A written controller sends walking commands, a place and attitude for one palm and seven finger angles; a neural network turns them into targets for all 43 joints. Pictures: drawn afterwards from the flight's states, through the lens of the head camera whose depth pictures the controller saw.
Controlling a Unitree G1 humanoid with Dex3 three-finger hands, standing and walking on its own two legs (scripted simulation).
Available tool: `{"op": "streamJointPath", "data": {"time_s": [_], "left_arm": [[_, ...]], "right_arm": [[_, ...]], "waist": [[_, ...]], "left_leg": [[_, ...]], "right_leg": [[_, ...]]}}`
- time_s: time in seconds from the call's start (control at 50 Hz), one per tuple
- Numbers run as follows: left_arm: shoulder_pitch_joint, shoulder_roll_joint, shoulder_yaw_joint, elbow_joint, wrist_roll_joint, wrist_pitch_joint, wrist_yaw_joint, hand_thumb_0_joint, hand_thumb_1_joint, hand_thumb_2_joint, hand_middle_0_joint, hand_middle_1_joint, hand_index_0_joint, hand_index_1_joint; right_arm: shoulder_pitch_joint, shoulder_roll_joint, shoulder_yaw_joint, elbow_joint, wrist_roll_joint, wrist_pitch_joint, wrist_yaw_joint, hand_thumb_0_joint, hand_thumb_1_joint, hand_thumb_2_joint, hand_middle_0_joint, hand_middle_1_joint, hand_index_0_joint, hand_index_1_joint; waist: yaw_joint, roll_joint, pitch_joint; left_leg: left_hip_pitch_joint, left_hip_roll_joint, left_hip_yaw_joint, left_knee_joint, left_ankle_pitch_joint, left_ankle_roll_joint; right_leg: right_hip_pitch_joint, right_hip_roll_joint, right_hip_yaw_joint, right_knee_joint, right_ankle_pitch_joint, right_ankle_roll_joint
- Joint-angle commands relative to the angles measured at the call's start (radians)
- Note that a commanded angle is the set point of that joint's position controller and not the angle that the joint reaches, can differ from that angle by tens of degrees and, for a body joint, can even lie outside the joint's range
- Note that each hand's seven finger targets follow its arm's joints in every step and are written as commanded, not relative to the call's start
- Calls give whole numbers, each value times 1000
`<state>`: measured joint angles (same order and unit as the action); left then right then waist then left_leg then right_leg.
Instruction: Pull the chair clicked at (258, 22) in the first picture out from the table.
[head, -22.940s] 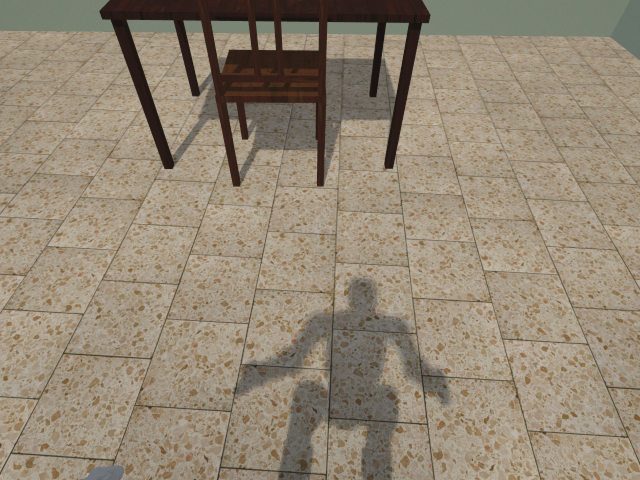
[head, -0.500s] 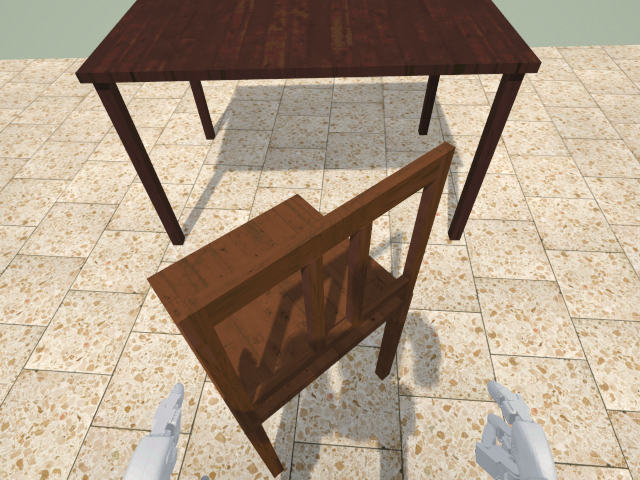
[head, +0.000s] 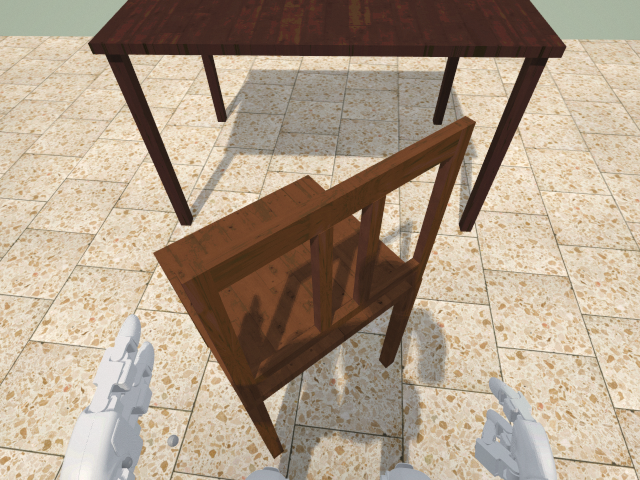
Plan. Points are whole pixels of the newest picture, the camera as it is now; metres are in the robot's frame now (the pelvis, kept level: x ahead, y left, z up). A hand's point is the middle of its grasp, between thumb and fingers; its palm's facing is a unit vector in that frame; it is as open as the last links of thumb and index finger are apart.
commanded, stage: draw the hand back to the body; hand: left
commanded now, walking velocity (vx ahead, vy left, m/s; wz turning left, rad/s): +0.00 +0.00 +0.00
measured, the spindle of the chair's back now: (322, 284) +0.39 +0.03 -0.01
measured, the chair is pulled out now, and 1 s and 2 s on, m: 0.59 0.59 0.59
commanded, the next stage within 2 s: step back with the hand held close in 1.32 s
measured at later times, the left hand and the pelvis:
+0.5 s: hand (75, 393) +0.18 +0.22 +0.14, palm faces +0.27 -0.87 -0.41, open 15.4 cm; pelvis +0.02 +0.01 +0.06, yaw +0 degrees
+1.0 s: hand out of the picture +0.24 +0.27 +0.24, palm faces +0.46 -0.77 -0.44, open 8.6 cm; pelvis +0.04 +0.01 +0.08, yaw -1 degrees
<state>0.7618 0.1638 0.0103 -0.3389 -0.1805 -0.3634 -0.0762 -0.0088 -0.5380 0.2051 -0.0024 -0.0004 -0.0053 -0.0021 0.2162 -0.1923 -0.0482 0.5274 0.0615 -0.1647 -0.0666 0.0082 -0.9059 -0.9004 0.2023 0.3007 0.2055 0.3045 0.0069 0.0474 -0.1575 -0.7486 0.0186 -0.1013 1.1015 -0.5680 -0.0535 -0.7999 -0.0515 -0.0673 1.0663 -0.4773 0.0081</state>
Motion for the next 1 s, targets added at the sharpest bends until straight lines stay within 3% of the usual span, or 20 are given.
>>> {"op": "streamJointPath", "data": {"time_s": [0.0,0.04,0.08,0.12,0.22,0.24,0.26,0.28,0.34,0.52,0.54,0.6,0.72,0.74,0.78,0.84,0.88,0.92,0.98], "left_arm": [[101,124,120,-181,-48,-61,-66,0,-550,200,0,0,0,0],[92,149,167,-210,-71,-7,-59,0,-550,200,0,0,0,0],[63,144,174,-269,-94,21,-46,0,-550,200,0,0,0,0],[28,146,172,-317,-102,28,-35,0,-550,200,0,0,0,0],[-6,166,206,-268,-108,48,-52,0,-369,287,-25,-37,-25,-37],[79,385,317,-208,77,168,95,0,-332,305,-30,-45,-30,-45],[32,252,211,-319,92,204,138,0,-296,322,-35,-53,-35,-53],[34,235,205,-297,104,240,173,0,-260,340,-40,-60,-40,-60],[-20,256,205,-303,126,288,224,0,-151,393,-55,-82,-55,-82],[-143,282,256,-291,142,284,257,0,175,550,-100,-150,-100,-150],[-158,306,280,-284,143,285,260,0,211,567,-105,-157,-105,-157],[-175,296,301,-275,138,276,257,0,320,620,-120,-180,-120,-180],[-241,329,365,-302,134,263,253,0,538,725,-150,-225,-150,-225],[-255,336,379,-288,135,266,251,0,574,743,-155,-233,-155,-233],[-277,336,392,-282,129,262,251,0,646,777,-165,-247,-165,-247],[-328,364,435,-280,128,258,252,0,755,830,-180,-270,-180,-270],[-340,370,454,-277,122,251,253,0,827,865,-190,-285,-190,-285],[-369,393,483,-288,120,244,253,0,900,900,-200,-300,-200,-300],[-293,326,437,-207,116,252,238,0,900,900,-200,-300,-200,-300]], "right_arm": [[-123,-104,-41,-195,19,-41,-2,0,-900,-900,200,300,200,300],[-133,-104,-35,-207,26,-30,-16,0,-900,-900,200,300,200,300],[-122,-98,-26,-208,30,-34,-28,0,-900,-900,200,300,200,300],[-104,-97,-20,-197,30,-50,-33,0,-900,-900,200,300,200,300],[-87,-107,-13,-161,29,-89,-40,0,-900,-900,200,300,200,300],[-99,-99,-20,-172,7,-45,-63,0,-900,-900,200,300,200,300],[-91,-86,7,-206,0,-36,-67,0,-900,-900,200,300,200,300],[-104,-83,6,-187,0,-21,-69,0,-900,-900,200,300,200,300],[-125,-94,19,-169,-9,0,-80,0,-900,-900,200,300,200,300],[-150,-108,37,-120,-28,-14,-70,0,-900,-900,200,300,200,300],[-154,-110,38,-111,-28,-14,-68,0,-900,-900,200,300,200,300],[-161,-107,38,-102,-34,-14,-56,0,-900,-900,200,300,200,300],[-166,-113,34,-87,-40,-14,-39,0,-900,-900,200,300,200,300],[-175,-114,35,-80,-40,-14,-36,0,-900,-900,200,300,200,300],[-170,-116,30,-76,-40,-10,-36,0,-900,-900,200,300,200,300],[-176,-118,32,-66,-41,-10,-30,0,-900,-900,200,300,200,300],[-173,-121,27,-62,-42,-8,-29,0,-900,-900,200,300,200,300],[-171,-125,25,-59,-43,-9,-27,0,-900,-900,200,300,200,300],[-175,-125,15,-50,-41,5,-19,0,-900,-900,200,300,200,300]], "waist": [[5,-40,-101],[15,-34,-99],[6,-50,-84],[-3,-35,-80],[-13,-46,-41],[69,-24,-64],[22,-2,-30],[25,31,5],[22,-18,47],[30,9,105],[35,53,116],[39,11,118],[47,23,92],[48,41,114],[46,7,112],[50,49,119],[51,13,101],[53,25,77],[52,-33,96]], "left_leg": [[-12,-35,65,-184,175,59],[5,-36,58,-207,163,60],[29,-33,54,-224,175,63],[64,-30,49,-240,209,64],[121,-26,46,-280,257,61],[182,-1,47,-329,276,48],[219,-12,57,-365,285,48],[251,-9,58,-384,293,47],[333,-2,52,-438,336,52],[508,-1,54,-614,411,53],[511,-4,55,-627,415,49],[546,2,60,-657,462,50],[601,8,70,-686,556,51],[596,6,67,-691,551,47],[610,12,73,-698,564,50],[614,9,72,-710,570,46],[629,13,75,-714,590,50],[642,13,78,-712,622,52],[640,19,88,-710,638,57]], "right_leg": [[232,20,35,-209,57,-17],[262,22,38,-233,29,-19],[274,24,31,-254,40,-15],[280,27,21,-267,86,-13],[311,27,8,-307,159,-10],[397,5,60,-362,162,-37],[410,-8,36,-386,198,-26],[426,-6,24,-402,209,-29],[472,-2,8,-463,253,-26],[610,8,-3,-582,338,-24],[629,7,0,-595,342,-28],[661,11,-3,-608,392,-26],[719,12,3,-630,484,-26],[719,17,6,-638,479,-28],[726,16,4,-643,496,-25],[739,16,8,-654,496,-29],[752,15,5,-653,515,-26],[769,12,7,-652,548,-25],[761,14,4,-660,571,-20]]}}
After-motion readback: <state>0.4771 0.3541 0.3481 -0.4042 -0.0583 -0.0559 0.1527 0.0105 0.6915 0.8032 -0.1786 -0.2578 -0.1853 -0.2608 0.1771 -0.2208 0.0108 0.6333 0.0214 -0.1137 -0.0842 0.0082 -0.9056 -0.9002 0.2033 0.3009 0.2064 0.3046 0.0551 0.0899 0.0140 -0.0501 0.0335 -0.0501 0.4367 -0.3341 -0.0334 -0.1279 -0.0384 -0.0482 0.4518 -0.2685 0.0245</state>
